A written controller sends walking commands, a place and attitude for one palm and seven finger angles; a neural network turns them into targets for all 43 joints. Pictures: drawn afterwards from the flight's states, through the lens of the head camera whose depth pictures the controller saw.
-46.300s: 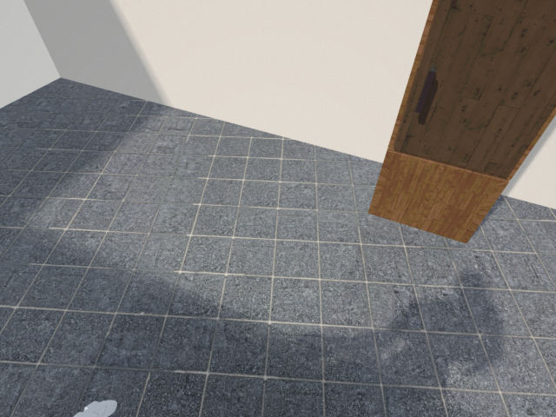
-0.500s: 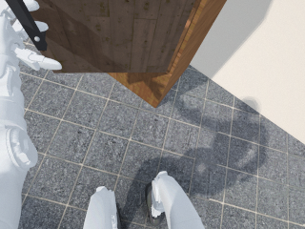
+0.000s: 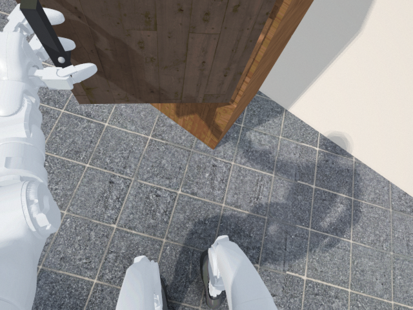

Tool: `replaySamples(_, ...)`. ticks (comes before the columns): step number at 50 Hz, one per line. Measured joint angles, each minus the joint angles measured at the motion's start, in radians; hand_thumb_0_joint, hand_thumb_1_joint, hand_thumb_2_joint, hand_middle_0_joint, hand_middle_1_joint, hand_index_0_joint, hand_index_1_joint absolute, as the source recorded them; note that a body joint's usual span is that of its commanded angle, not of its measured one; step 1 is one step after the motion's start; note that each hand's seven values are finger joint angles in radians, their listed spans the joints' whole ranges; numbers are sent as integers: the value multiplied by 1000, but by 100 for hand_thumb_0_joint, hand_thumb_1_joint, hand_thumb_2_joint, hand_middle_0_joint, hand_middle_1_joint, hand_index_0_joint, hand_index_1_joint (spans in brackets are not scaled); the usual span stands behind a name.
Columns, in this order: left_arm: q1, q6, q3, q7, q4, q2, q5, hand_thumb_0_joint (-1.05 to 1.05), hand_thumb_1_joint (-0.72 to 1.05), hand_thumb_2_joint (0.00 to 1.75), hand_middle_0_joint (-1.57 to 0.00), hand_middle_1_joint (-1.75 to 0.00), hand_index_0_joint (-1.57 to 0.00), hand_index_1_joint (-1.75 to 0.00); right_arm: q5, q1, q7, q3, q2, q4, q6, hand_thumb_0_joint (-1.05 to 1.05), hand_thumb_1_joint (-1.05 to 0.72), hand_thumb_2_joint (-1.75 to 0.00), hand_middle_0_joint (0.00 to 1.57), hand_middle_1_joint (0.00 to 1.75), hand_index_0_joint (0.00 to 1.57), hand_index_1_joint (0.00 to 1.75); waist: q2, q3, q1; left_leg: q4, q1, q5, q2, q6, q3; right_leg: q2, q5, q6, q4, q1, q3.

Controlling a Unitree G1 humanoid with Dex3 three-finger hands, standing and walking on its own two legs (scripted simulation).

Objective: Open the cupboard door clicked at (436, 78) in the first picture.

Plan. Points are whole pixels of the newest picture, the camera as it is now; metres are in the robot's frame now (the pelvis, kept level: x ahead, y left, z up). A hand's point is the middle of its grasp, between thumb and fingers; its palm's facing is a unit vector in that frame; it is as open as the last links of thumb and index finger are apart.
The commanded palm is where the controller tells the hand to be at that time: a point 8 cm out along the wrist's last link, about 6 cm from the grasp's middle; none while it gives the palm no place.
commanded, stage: close the thumb around the handle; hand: left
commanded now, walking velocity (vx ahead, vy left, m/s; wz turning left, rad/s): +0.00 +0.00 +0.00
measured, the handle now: (52, 33) +0.60 +0.20 +0.05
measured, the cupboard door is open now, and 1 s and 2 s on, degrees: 41 59 83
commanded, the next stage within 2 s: pull the door open along its arc in 0.36 s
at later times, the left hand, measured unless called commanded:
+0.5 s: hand (67, 65) +0.54 +0.18 +0.04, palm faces -0.02 -1.00 -0.02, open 5.6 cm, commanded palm +0.52 +0.21 +0.04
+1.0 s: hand (83, 126) +0.43 +0.15 +0.04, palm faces -0.01 -1.00 +0.02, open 5.9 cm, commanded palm +0.38 +0.20 +0.04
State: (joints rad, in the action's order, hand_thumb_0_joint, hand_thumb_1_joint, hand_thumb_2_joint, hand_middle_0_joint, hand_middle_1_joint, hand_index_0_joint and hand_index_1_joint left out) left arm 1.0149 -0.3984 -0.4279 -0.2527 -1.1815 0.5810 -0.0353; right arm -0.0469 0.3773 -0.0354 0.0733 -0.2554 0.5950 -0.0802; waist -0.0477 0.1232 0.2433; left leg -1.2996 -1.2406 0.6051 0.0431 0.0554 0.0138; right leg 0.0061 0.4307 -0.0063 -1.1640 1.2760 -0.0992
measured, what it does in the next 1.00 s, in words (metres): stands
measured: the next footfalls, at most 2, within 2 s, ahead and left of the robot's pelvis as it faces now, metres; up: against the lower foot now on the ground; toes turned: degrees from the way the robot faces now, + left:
none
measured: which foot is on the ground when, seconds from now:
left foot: down 0.00-1.00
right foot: down 0.00-1.00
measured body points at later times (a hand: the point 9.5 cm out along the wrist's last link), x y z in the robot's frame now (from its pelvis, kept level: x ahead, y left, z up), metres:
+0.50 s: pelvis +0.00 -0.01 +0.00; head +0.19 +0.03 +0.41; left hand +0.54 +0.23 +0.04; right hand +0.01 -0.27 -0.10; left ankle -0.01 +0.08 -0.62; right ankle +0.05 -0.12 -0.62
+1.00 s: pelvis +0.02 -0.01 +0.03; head +0.16 +0.01 +0.46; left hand +0.42 +0.20 +0.04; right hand +0.09 -0.26 -0.08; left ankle -0.01 +0.08 -0.62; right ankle +0.05 -0.12 -0.62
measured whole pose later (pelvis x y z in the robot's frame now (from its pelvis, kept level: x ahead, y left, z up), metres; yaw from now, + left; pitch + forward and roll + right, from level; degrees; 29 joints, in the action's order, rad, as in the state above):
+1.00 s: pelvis +0.02 -0.01 +0.03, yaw +0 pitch +26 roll -3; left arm 0.37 -0.43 -0.24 -0.15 -0.63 0.26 -0.18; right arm 0.00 0.34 -0.06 0.01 -0.25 0.53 -0.05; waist -0.03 0.17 0.13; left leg -1.15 -1.01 0.59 0.04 0.04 0.05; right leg 0.02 0.43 -0.01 -1.06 1.08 -0.05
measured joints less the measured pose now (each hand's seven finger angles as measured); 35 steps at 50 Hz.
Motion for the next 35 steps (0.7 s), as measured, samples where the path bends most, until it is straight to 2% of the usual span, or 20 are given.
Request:
replaySamples(3,-11,-22,4,-1,4,-2,-3,0,15,58,-35,-127,-34,-127,1,-2,-3,-3,1,-1,-3,0,-91,-89,20,30,21,30,3,0,-4,3,10,3,1,0,2,2,3,0,1,-8,2)
replaySamples(9,-14,-3,2,-18,-11,3,-6,0,48,72,-37,-131,-37,-131,6,-12,1,-4,-5,-5,-12,0,-91,-89,20,30,21,30,5,-3,-9,4,15,5,0,-1,-1,1,7,-1,1,-14,0)
replaySamples(13,-40,-17,21,-29,27,-13,-11,1,64,79,-38,-133,-38,-133,5,-16,2,-12,-7,-5,-9,0,-91,-89,20,30,21,30,5,-2,-15,7,19,5,0,-4,-3,2,8,-2,4,-18,-1)
replaySamples(18,-32,-24,12,-32,9,-29,-15,2,71,83,-35,-133,-39,-134,7,-28,7,-10,-10,-2,-11,0,-91,-89,20,30,21,30,9,-4,-14,7,24,6,1,-5,-5,2,9,-4,2,-23,-3)
replaySamples(24,-22,-21,-3,-14,-4,-15,6,1,72,84,-37,-134,-38,-135,6,-34,10,-8,-11,-12,-6,0,-91,-89,20,30,21,30,7,-3,-4,-5,13,6,3,-8,-5,4,9,-8,-11,-10,-3)
replaySamples(30,-33,-12,6,4,18,-20,-13,1,74,84,-36,-134,-36,-135,8,-30,4,-9,-5,-10,-4,0,-91,-89,20,30,21,30,8,-7,-11,-4,12,1,4,-10,2,5,5,-11,-15,-3,3)
replaySamples(35,-108,-12,4,-5,78,-46,-40,1,75,80,-35,-134,-35,-135,17,-19,0,-13,-1,-11,-7,0,-91,-89,20,30,21,30,8,-2,-23,18,39,-2,7,-10,13,10,2,-11,0,-23,14)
